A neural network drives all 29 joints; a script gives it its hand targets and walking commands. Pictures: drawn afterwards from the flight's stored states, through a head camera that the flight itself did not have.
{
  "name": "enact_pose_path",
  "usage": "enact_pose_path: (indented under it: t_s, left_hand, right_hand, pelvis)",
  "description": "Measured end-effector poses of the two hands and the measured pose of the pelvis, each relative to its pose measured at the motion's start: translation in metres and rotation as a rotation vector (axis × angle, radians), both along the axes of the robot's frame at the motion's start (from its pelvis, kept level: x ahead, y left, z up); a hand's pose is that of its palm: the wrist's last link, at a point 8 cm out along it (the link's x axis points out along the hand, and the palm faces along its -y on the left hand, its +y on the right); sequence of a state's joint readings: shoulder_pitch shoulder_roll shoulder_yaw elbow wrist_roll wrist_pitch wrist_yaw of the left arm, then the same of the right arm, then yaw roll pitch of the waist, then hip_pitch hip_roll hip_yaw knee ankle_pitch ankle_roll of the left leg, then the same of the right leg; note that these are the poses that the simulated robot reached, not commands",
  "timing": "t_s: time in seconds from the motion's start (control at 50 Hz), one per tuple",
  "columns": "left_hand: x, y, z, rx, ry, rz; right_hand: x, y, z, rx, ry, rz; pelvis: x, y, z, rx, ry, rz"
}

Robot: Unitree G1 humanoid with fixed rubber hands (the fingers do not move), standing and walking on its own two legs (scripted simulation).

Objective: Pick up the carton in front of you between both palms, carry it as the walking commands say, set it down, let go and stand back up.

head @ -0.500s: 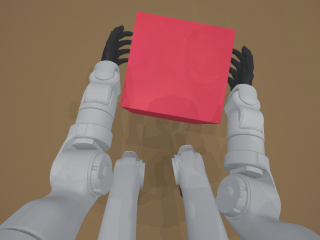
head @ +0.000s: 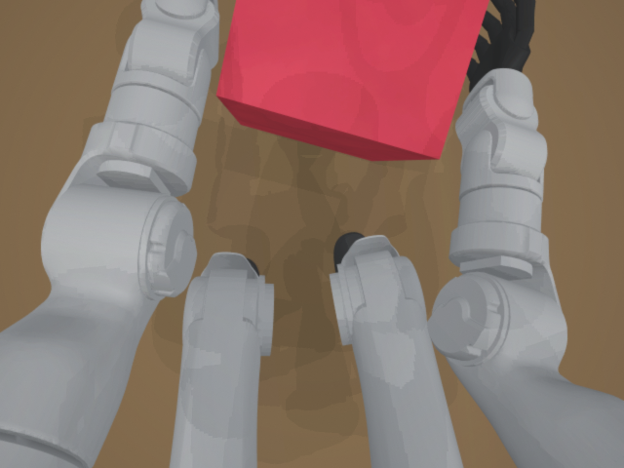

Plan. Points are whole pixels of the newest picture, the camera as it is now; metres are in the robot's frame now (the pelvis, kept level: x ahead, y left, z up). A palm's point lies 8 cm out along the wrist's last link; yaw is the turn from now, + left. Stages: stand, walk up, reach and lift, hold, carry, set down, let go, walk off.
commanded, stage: set down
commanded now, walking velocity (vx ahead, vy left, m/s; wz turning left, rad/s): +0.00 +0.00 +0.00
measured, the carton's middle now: (338, 53) +0.52 -0.07 -0.23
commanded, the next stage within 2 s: none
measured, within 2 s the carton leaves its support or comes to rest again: rests again in 1.28 s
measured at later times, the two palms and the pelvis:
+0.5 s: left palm out of the picture +0.57 +0.07 -0.20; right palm (470, 81) +0.48 -0.21 -0.19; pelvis +0.01 +0.00 -0.03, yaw +0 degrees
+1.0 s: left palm (207, 1) +0.58 +0.07 -0.21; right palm (471, 82) +0.48 -0.22 -0.20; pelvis +0.00 +0.01 -0.04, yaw -1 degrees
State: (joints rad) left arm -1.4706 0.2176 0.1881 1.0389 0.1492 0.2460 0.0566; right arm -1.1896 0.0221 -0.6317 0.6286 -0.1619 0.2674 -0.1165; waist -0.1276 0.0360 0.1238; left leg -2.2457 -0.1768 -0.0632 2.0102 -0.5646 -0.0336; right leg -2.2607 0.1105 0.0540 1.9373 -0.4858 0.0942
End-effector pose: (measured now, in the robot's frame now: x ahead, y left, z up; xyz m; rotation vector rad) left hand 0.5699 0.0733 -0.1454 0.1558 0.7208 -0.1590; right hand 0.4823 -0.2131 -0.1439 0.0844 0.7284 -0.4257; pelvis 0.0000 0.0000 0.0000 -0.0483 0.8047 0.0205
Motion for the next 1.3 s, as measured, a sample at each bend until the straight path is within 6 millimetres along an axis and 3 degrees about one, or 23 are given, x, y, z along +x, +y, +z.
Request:
enact_pose_path:
  t_s: [0.08,0.18,0.74,1.22,1.3]
  left_hand:
    - [0.005,-0.003,-0.025,0.003,0.008,-0.018]
    - [0.008,-0.005,-0.04,0.008,0.017,-0.033]
    - [0.004,0.0,-0.062,0.019,0.052,-0.052]
    - [0.008,0.002,-0.067,-0.031,0.03,-0.091]
    - [0.006,0.009,-0.076,-0.009,0.022,-0.083]
  right_hand:
    - [0.002,-0.003,-0.024,-0.002,0.01,-0.009]
    - [0.004,-0.004,-0.035,0.006,0.016,-0.026]
    - [-0.001,-0.003,-0.059,0.015,0.062,0.043]
    - [0.002,-0.008,-0.061,0.019,0.058,0.08]
    - [-0.003,-0.008,-0.072,0.01,0.079,0.076]
  pelvis:
    - [0.001,0.0,-0.012,-0.003,-0.028,0.008]
    - [0.009,0.0,-0.02,-0.009,-0.052,0.007]
    - [0.007,0.009,-0.039,-0.021,-0.117,0.014]
    - [0.003,0.013,-0.046,-0.037,-0.142,0.007]
    - [0.002,0.012,-0.046,-0.036,-0.148,0.006]
